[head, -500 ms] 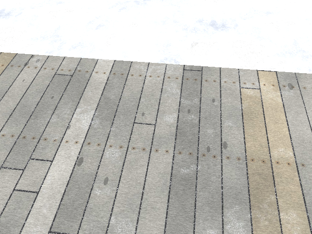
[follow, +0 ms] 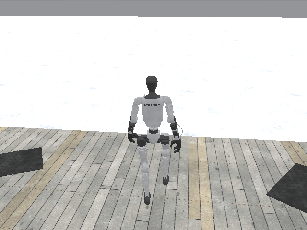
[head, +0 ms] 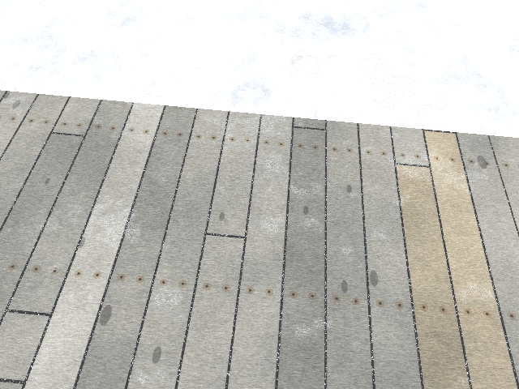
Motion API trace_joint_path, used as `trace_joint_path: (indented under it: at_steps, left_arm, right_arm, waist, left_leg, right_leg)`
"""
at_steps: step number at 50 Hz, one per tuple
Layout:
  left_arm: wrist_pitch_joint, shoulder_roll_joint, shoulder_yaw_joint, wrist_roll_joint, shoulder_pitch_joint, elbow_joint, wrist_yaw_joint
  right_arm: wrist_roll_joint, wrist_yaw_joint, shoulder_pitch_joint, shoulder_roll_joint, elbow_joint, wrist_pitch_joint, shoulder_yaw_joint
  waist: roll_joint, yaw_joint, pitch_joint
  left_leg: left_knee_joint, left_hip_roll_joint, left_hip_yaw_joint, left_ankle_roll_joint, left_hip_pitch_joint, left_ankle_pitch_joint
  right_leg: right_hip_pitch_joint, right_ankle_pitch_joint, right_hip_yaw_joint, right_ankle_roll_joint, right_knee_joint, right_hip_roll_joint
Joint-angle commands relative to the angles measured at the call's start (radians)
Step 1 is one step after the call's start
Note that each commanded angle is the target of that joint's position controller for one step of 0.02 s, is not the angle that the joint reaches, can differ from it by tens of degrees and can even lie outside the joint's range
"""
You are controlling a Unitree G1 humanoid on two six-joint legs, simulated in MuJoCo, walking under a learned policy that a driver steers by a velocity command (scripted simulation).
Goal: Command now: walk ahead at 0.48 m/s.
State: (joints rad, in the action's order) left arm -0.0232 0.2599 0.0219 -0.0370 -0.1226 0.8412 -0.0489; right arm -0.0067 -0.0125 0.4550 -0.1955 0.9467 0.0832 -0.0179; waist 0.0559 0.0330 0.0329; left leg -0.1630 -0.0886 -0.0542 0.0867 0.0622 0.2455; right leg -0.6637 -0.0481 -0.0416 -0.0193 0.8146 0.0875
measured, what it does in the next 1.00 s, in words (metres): walks ahead: right foot, then left foot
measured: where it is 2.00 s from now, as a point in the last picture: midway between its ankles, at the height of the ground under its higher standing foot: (228, 211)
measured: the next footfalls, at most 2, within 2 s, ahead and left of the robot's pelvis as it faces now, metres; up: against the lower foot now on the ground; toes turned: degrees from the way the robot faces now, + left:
right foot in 0.16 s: +0.28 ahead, -0.09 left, +0.00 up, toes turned -3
left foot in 0.72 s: +0.59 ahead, +0.08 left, +0.00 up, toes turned +4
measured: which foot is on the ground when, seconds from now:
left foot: down 0.00-0.16, up 0.18-0.70, down 0.72-1.00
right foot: up 0.00-0.14, down 0.16-0.74, up 0.76-1.00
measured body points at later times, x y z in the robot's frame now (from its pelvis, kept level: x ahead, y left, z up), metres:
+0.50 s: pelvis +0.29 -0.03 +0.00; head +0.31 -0.04 +0.45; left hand +0.25 +0.22 -0.14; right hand +0.42 -0.28 -0.13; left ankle +0.42 +0.13 -0.68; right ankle +0.24 -0.09 -0.74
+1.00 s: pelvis +0.57 +0.02 +0.00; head +0.59 +0.03 +0.45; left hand +0.67 +0.27 -0.14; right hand +0.54 -0.23 -0.14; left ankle +0.55 +0.08 -0.74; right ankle +0.66 -0.14 -0.67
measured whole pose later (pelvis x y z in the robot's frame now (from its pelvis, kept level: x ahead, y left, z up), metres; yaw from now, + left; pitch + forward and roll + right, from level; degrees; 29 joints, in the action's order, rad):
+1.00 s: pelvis +0.57 +0.02 +0.00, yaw +1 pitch +0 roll +0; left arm -0.04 0.24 0.04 -0.04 -0.17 0.94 -0.02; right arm -0.01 -0.01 0.40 -0.21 1.03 0.08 -0.04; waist 0.03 0.02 0.04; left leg -0.27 -0.09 -0.07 0.10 -0.09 0.18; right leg -0.59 -0.16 0.00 -0.02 0.95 0.10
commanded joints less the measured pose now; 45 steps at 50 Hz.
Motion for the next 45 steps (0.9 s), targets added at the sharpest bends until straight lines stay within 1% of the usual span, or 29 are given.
trace_joint_path:
  at_steps: [1,3,5,6,7,8,9,10,11,12,13,15,17,19,22,25,29,31,33,34,35,36,37,38,39,40,41,43,45]
  left_arm:
    - [-0.019,0.027,-0.007,0.006,0.171,-0.101,0.001]
    - [-0.022,0.037,-0.006,0.008,0.188,-0.110,0.006]
    - [-0.028,0.055,0.002,0.008,0.134,-0.097,0.016]
    - [-0.032,0.072,0.010,0.008,0.056,-0.071,0.025]
    - [-0.038,0.096,0.023,0.009,-0.075,-0.027,0.034]
    - [-0.047,0.123,0.037,-0.003,-0.237,0.024,0.045]
    - [-0.049,0.215,0.064,-0.029,-0.377,0.046,0.060]
    - [-0.042,0.250,0.074,-0.023,-0.357,0.046,0.051]
    - [-0.037,0.194,0.068,0.020,-0.266,0.043,0.042]
    - [-0.041,0.135,0.054,0.028,-0.175,0.032,0.040]
    - [-0.049,0.089,0.042,0.023,-0.134,0.032,0.037]
    - [-0.062,0.044,0.028,0.023,-0.132,0.061,0.042]
    - [-0.079,0.056,0.029,0.028,-0.179,0.090,0.042]
    - [-0.086,0.081,0.035,0.032,-0.211,0.111,0.042]
    - [-0.082,0.078,0.031,0.033,-0.266,0.134,0.042]
    - [-0.080,0.076,0.027,0.032,-0.313,0.155,0.044]
    - [-0.075,0.079,0.024,0.022,-0.385,0.189,0.053]
    - [-0.070,0.086,0.025,0.015,-0.394,0.202,0.061]
    - [-0.067,0.099,0.029,0.011,-0.363,0.204,0.067]
    - [-0.066,0.109,0.031,0.010,-0.345,0.204,0.069]
    - [-0.063,0.113,0.032,0.011,-0.329,0.204,0.068]
    - [-0.064,0.101,0.027,0.019,-0.317,0.193,0.066]
    - [-0.067,0.021,0.007,0.050,-0.368,0.155,0.057]
    - [-0.066,0.045,0.023,0.047,-0.418,0.170,0.054]
    - [-0.062,0.092,0.038,0.027,-0.336,0.157,0.056]
    - [-0.067,0.074,0.034,0.023,-0.265,0.138,0.050]
    - [-0.065,0.047,0.032,0.023,-0.241,0.136,0.047]
    - [-0.039,0.016,0.029,-0.001,-0.259,0.143,0.034]
    - [-0.025,0.007,0.029,-0.005,-0.236,0.131,0.025]
  right_arm:
    - [-0.002,0.011,0.053,-0.151,-0.009,0.013,-0.028]
    - [-0.006,0.017,0.058,-0.160,0.011,0.011,-0.029]
    - [-0.009,0.023,0.026,-0.173,0.018,0.009,-0.031]
    - [-0.014,0.026,0.009,-0.184,0.021,0.007,-0.033]
    - [-0.018,0.026,-0.002,-0.194,0.023,0.000,-0.036]
    - [-0.012,0.026,-0.013,-0.195,0.020,-0.005,-0.035]
    - [0.005,0.019,0.025,-0.134,-0.014,-0.003,-0.018]
    - [0.018,0.012,0.132,-0.075,-0.006,-0.006,-0.013]
    - [-0.004,0.018,0.027,-0.167,-0.013,-0.010,-0.036]
    - [-0.004,0.013,-0.044,-0.160,-0.037,-0.001,-0.036]
    - [-0.006,0.009,-0.078,-0.143,-0.039,0.001,-0.033]
    - [-0.028,-0.003,-0.057,-0.114,-0.027,-0.022,-0.029]
    - [-0.032,-0.015,-0.069,-0.091,-0.030,-0.040,-0.025]
    - [-0.033,-0.020,-0.145,-0.093,-0.054,-0.050,-0.025]
    - [-0.028,-0.022,-0.284,-0.100,-0.099,-0.051,-0.023]
    - [-0.020,-0.023,-0.390,-0.083,-0.130,-0.046,-0.013]
    - [-0.017,-0.018,-0.500,-0.084,-0.166,-0.040,-0.006]
    - [-0.018,-0.017,-0.523,-0.095,-0.181,-0.034,-0.008]
    - [-0.018,-0.012,-0.478,-0.108,-0.174,-0.026,-0.015]
    - [-0.019,-0.005,-0.402,-0.122,-0.150,-0.021,-0.023]
    - [-0.022,0.004,-0.260,-0.139,-0.102,-0.013,-0.035]
    - [-0.039,0.015,-0.080,-0.179,-0.046,-0.003,-0.053]
    - [-0.063,0.026,0.056,-0.284,-0.027,-0.001,-0.082]
    - [-0.033,0.012,0.030,-0.290,-0.022,-0.017,-0.087]
    - [-0.005,0.007,-0.087,-0.242,-0.036,-0.022,-0.079]
    - [-0.001,0.002,-0.168,-0.171,-0.049,-0.017,-0.061]
    - [-0.007,0.002,-0.204,-0.127,-0.046,-0.010,-0.049]
    - [-0.008,0.008,-0.195,-0.088,-0.015,0.005,-0.035]
    - [-0.003,0.007,-0.137,-0.107,0.015,0.020,-0.038]
  waist:
    - [-0.127,0.019,0.081]
    - [-0.129,0.011,0.084]
    - [-0.136,-0.029,0.053]
    - [-0.148,-0.065,0.008]
    - [-0.144,-0.117,-0.065]
    - [-0.122,-0.187,-0.152]
    - [0.013,-0.201,-0.284]
    - [0.167,-0.126,-0.357]
    - [0.016,-0.115,-0.236]
    - [-0.007,-0.083,-0.095]
    - [-0.039,-0.059,-0.035]
    - [-0.012,-0.008,-0.008]
    - [-0.011,0.004,-0.007]
    - [-0.013,0.000,0.023]
    - [-0.015,-0.030,0.057]
    - [-0.009,-0.061,0.062]
    - [0.001,-0.099,0.069]
    - [0.004,-0.095,0.075]
    - [0.011,-0.057,0.056]
    - [0.020,-0.022,0.017]
    - [0.006,0.039,-0.055]
    - [-0.021,0.108,-0.154]
    - [-0.187,0.111,-0.293]
    - [-0.272,0.075,-0.354]
    - [-0.153,0.032,-0.191]
    - [-0.098,0.014,-0.077]
    - [-0.079,-0.017,-0.014]
    - [-0.109,-0.060,0.007]
    - [-0.109,-0.068,0.003]
  left_leg:
    - [0.037,0.253,0.089,0.080,-0.037,-0.559]
    - [0.019,0.280,0.090,0.081,0.012,-0.634]
    - [-0.064,0.296,0.078,0.070,0.057,-0.846]
    - [-0.159,0.298,0.071,0.059,0.078,-0.979]
    - [-0.317,0.285,0.061,0.048,0.080,-1.035]
    - [-0.530,0.255,0.036,0.034,-0.032,-0.902]
    - [-0.864,0.177,-0.011,0.013,-0.289,-0.504]
    - [-1.164,-0.011,0.040,-0.007,-0.593,0.303]
    - [-1.193,0.056,0.141,0.014,-0.668,0.221]
    - [-1.141,0.101,0.128,0.016,-0.678,0.122]
    - [-1.084,0.134,0.119,0.015,-0.645,0.072]
    - [-1.005,0.168,0.110,-0.008,-0.554,0.042]
    - [-0.966,0.176,0.087,-0.028,-0.549,0.023]
    - [-0.906,0.197,0.064,-0.049,-0.617,-0.040]
    - [-0.771,0.211,0.033,-0.072,-0.706,-0.155]
    - [-0.607,0.190,0.001,-0.077,-0.694,-0.241]
    - [-0.476,0.156,-0.023,-0.055,-0.700,-0.256]
    - [-0.436,0.144,-0.020,-0.032,-0.701,-0.205]
    - [-0.392,0.112,-0.029,0.002,-0.614,-0.124]
    - [-0.373,0.080,-0.040,0.021,-0.511,-0.083]
    - [-0.316,0.049,-0.054,0.045,-0.350,-0.097]
    - [-0.298,0.114,0.014,0.083,-0.089,-0.120]
    - [-0.270,0.398,0.398,0.172,0.205,-0.008]
    - [-0.134,0.518,0.749,0.260,0.269,-0.029]
    - [-0.118,0.472,0.610,0.232,0.133,0.030]
    - [-0.078,0.433,0.482,0.208,-0.015,0.007]
    - [-0.037,0.381,0.387,0.166,-0.121,-0.041]
    - [-0.002,0.315,0.267,0.124,-0.223,-0.152]
    - [0.010,0.295,0.227,0.133,-0.233,-0.255]
  right_leg:
    - [0.010,0.057,-0.056,-0.011,-0.157,-0.042]
    - [0.052,0.043,-0.056,-0.041,-0.222,-0.059]
    - [0.146,-0.019,-0.062,-0.080,-0.257,-0.095]
    - [0.231,-0.067,-0.063,-0.101,-0.263,-0.123]
    - [0.363,-0.093,-0.066,-0.124,-0.296,-0.151]
    - [0.593,-0.060,-0.029,-0.155,-0.343,-0.113]
    - [0.869,-0.195,0.273,-0.221,-0.348,0.140]
    - [1.015,-0.192,0.741,-0.348,-0.471,0.349]
    - [0.903,-0.265,0.683,-0.311,-0.518,0.284]
    - [0.742,-0.233,0.521,-0.281,-0.558,0.252]
    - [0.635,-0.145,0.422,-0.252,-0.596,0.203]
    - [0.513,-0.028,0.288,-0.206,-0.638,0.134]
    - [0.491,0.051,0.233,-0.209,-0.665,0.117]
    - [0.492,0.051,0.189,-0.209,-0.702,0.103]
    - [0.533,0.114,0.141,-0.191,-0.721,0.074]
    - [0.576,0.204,0.099,-0.167,-0.708,0.056]
    - [0.706,0.294,0.093,-0.170,-0.673,0.086]
    - [0.776,0.363,0.099,-0.175,-0.638,0.116]
    - [0.806,0.546,0.083,-0.161,-0.560,0.129]
    - [0.805,0.682,0.072,-0.148,-0.472,0.125]
    - [0.784,0.737,0.050,-0.132,-0.313,0.101]
    - [0.634,0.574,0.025,-0.114,-0.096,0.064]
    - [0.323,0.113,-0.040,-0.073,0.265,-0.054]
    - [0.119,-0.472,0.045,-0.068,0.492,-0.185]
    - [0.044,-0.397,0.110,-0.080,0.525,-0.105]
    - [0.041,-0.318,0.104,-0.080,0.480,-0.067]
    - [0.077,-0.272,0.097,-0.078,0.410,-0.031]
    - [0.162,-0.234,0.088,-0.056,0.331,-0.006]
    - [0.155,-0.205,0.061,-0.037,0.291,0.000]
